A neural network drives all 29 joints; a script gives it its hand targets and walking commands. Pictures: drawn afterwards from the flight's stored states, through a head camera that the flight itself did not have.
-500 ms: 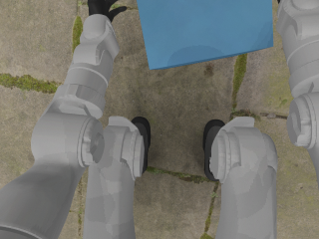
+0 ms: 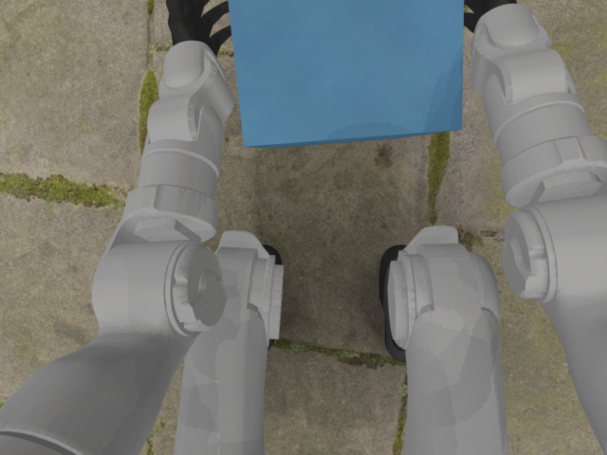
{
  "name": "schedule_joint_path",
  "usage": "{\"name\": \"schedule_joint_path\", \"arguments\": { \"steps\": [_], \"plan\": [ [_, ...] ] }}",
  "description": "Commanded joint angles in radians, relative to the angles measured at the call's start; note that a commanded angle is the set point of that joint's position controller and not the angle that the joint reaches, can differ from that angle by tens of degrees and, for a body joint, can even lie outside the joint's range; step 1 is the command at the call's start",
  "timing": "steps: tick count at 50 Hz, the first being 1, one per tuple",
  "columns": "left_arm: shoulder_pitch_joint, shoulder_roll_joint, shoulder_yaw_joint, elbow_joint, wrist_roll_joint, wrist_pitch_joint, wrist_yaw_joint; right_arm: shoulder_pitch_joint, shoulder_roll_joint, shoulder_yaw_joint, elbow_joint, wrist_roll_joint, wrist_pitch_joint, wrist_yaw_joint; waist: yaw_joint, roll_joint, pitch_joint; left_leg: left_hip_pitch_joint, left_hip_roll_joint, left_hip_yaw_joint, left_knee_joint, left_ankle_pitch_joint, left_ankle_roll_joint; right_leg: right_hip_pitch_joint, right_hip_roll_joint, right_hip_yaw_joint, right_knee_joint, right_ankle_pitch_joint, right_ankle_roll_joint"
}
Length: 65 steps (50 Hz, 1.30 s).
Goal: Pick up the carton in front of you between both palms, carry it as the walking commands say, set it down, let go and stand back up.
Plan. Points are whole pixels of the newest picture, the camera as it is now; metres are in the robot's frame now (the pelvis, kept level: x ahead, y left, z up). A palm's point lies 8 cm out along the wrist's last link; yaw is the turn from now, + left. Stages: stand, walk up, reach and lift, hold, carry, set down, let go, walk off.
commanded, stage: reach and lift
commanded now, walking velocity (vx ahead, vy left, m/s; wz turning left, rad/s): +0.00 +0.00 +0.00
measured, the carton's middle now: (336, 58) +0.52 -0.04 -0.23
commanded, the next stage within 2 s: none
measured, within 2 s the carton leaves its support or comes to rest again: neither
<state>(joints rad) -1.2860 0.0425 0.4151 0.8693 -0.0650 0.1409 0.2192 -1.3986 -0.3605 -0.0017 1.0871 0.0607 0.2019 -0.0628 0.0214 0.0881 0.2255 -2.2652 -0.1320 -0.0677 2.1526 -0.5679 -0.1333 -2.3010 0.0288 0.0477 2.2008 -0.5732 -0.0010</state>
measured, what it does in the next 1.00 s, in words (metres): rises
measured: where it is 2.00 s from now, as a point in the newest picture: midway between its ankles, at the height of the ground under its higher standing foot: (329, 319)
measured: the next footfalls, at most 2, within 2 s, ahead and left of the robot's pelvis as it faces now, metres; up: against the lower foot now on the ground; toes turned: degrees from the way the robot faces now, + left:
none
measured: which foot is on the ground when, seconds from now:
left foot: down 0.00-1.00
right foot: down 0.00-1.00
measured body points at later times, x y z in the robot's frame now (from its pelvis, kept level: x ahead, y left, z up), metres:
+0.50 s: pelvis +0.00 +0.01 +0.11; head +0.25 -0.04 +0.48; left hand +0.50 +0.10 +0.05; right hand +0.49 -0.20 +0.03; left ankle +0.12 +0.14 -0.34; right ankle +0.10 -0.12 -0.34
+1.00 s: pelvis +0.04 +0.02 +0.25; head +0.21 -0.02 +0.66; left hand +0.47 +0.11 +0.20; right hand +0.45 -0.19 +0.18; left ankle +0.12 +0.14 -0.34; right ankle +0.10 -0.12 -0.34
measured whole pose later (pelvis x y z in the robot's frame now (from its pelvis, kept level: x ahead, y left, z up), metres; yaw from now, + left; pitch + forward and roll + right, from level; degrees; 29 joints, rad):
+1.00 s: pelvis +0.04 +0.02 +0.25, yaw -6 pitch +33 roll +1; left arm -0.65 -0.16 0.45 0.59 0.15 0.26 0.11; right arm -0.71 -0.02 -0.29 0.72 -0.17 0.34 -0.03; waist 0.02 0.03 -0.24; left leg -1.45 -0.11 -0.12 1.37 -0.50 -0.05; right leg -1.48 0.10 0.12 1.37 -0.47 0.04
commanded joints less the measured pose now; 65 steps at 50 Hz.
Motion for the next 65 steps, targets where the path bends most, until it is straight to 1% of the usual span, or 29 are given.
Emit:
{"name": "schedule_joint_path", "arguments": {
  "steps": [1,3,5,6,8,10,12,14,18,21,25,32,35,39,53,58,65],
  "plan": [
    [-0.553,-1.020,-0.474,-0.159,-0.074,0.043,-0.266,-0.601,1.025,0.263,-0.453,0.111,-0.055,0.247,-0.066,-0.201,-1.546,0.526,-0.063,0.215,-0.122,0.429,0.060,0.997,0.078,-0.088,-0.230,0.619,0.009],
    [-0.564,-1.029,-0.529,-0.253,-0.077,0.056,-0.257,-0.569,1.068,0.288,-0.507,0.116,-0.030,0.229,-0.066,-0.228,-1.644,0.546,-0.066,0.214,-0.148,0.408,0.063,1.075,0.090,-0.095,-0.251,0.623,0.018],
    [-0.579,-1.017,-0.558,-0.322,-0.068,0.074,-0.252,-0.532,1.118,0.295,-0.523,0.110,0.002,0.221,-0.051,-0.233,-1.641,0.563,-0.068,0.212,-0.192,0.347,0.072,1.068,0.104,-0.103,-0.290,0.544,0.025],
    [-0.574,-1.008,-0.554,-0.326,-0.054,0.086,-0.251,-0.510,1.140,0.289,-0.509,0.100,0.019,0.222,-0.038,-0.232,-1.598,0.562,-0.068,0.211,-0.218,0.301,0.076,1.033,0.108,-0.107,-0.314,0.478,0.029],
    [-0.547,-1.003,-0.510,-0.280,-0.008,0.111,-0.254,-0.462,1.180,0.253,-0.440,0.066,0.050,0.231,-0.012,-0.227,-1.457,0.544,-0.069,0.205,-0.270,0.196,0.085,0.913,0.113,-0.112,-0.372,0.316,0.033],
    [-0.517,-1.013,-0.436,-0.211,0.056,0.134,-0.265,-0.425,1.206,0.187,-0.349,0.016,0.072,0.247,0.007,-0.223,-1.308,0.518,-0.067,0.196,-0.317,0.110,0.094,0.793,0.116,-0.114,-0.428,0.168,0.031],
    [-0.493,-1.026,-0.371,-0.162,0.111,0.150,-0.281,-0.405,1.217,0.115,-0.283,-0.037,0.083,0.265,0.014,-0.210,-1.227,0.513,-0.066,0.189,-0.360,0.070,0.098,0.734,0.118,-0.116,-0.470,0.089,0.025],
    [-0.477,-1.041,-0.328,-0.131,0.145,0.159,-0.294,-0.390,1.221,0.053,-0.238,-0.081,0.088,0.276,0.007,-0.191,-1.211,0.533,-0.067,0.185,-0.402,0.064,0.097,0.725,0.119,-0.120,-0.502,0.073,0.018],
    [-0.452,-1.078,-0.312,-0.101,0.171,0.166,-0.316,-0.353,1.231,-0.017,-0.202,-0.135,0.088,0.290,-0.018,-0.146,-1.235,0.593,-0.069,0.177,-0.478,0.080,0.090,0.767,0.122,-0.123,-0.563,0.105,0.006],
    [-0.427,-1.109,-0.335,-0.108,0.170,0.167,-0.329,-0.329,1.249,-0.022,-0.223,-0.148,0.086,0.296,-0.033,-0.126,-1.285,0.644,-0.070,0.172,-0.525,0.107,0.086,0.829,0.124,-0.121,-0.603,0.146,0.004],
    [-0.372,-1.148,-0.398,-0.140,0.147,0.172,-0.341,-0.300,1.282,0.031,-0.300,-0.130,0.088,0.299,-0.037,-0.120,-1.374,0.723,-0.070,0.167,-0.575,0.168,0.081,0.929,0.128,-0.120,-0.645,0.219,0.009],
    [-0.240,-1.200,-0.525,-0.188,0.090,0.185,-0.353,-0.215,1.345,0.165,-0.426,-0.066,0.100,0.289,-0.028,-0.143,-1.434,0.857,-0.069,0.150,-0.659,0.236,0.079,1.093,0.133,-0.110,-0.726,0.301,0.026],
    [-0.182,-1.216,-0.563,-0.195,0.075,0.187,-0.357,-0.167,1.371,0.203,-0.454,-0.049,0.103,0.283,-0.026,-0.148,-1.409,0.907,-0.066,0.138,-0.703,0.245,0.080,1.149,0.134,-0.102,-0.767,0.315,0.031],
    [-0.101,-1.232,-0.586,-0.187,0.073,0.185,-0.363,-0.097,1.400,0.227,-0.466,-0.046,0.100,0.276,-0.024,-0.147,-1.349,0.970,-0.063,0.121,-0.772,0.249,0.084,1.216,0.135,-0.089,-0.832,0.320,0.032],
    [0.183,-1.235,-0.579,-0.142,0.130,0.155,-0.373,0.169,1.429,0.217,-0.462,-0.092,0.062,0.260,-0.018,-0.115,-1.109,1.254,-0.036,0.052,-1.061,0.295,0.102,1.459,0.122,-0.028,-1.108,0.353,0.016],
    [0.289,-1.236,-0.592,-0.143,0.146,0.146,-0.376,0.263,1.434,0.234,-0.485,-0.099,0.050,0.258,-0.019,-0.111,-1.047,1.384,-0.023,0.030,-1.171,0.349,0.107,1.574,0.113,-0.011,-1.216,0.402,0.014],
    [0.436,-1.230,-0.629,-0.174,0.162,0.147,-0.382,0.394,1.434,0.276,-0.537,-0.096,0.051,0.260,-0.018,-0.101,-0.961,1.588,-0.004,0.000,-1.323,0.463,0.112,1.739,0.100,0.011,-1.365,0.496,0.012]
  ]
}}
